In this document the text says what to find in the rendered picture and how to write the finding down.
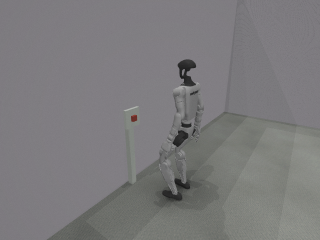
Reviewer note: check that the robot right hand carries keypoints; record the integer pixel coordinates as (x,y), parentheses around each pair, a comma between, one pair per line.
(197,131)

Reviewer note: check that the button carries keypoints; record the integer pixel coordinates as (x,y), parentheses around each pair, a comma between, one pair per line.
(134,118)

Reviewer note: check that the right robot upper arm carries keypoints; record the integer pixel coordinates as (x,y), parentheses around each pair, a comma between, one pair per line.
(200,104)

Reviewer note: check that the left robot shin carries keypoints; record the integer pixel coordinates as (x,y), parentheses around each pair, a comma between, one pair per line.
(168,176)

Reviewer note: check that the left robot upper arm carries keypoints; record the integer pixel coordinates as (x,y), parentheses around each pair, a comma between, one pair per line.
(178,94)

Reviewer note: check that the left robot forearm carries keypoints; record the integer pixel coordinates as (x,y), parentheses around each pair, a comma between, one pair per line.
(175,128)

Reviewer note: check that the panel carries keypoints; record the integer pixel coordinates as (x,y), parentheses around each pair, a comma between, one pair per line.
(130,143)

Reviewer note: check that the robot right thigh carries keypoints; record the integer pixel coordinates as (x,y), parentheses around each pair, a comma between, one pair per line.
(179,154)

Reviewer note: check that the robot left hand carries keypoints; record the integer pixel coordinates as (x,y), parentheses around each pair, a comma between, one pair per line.
(167,146)

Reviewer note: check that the right robot forearm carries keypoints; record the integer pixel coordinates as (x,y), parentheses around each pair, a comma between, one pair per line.
(198,118)

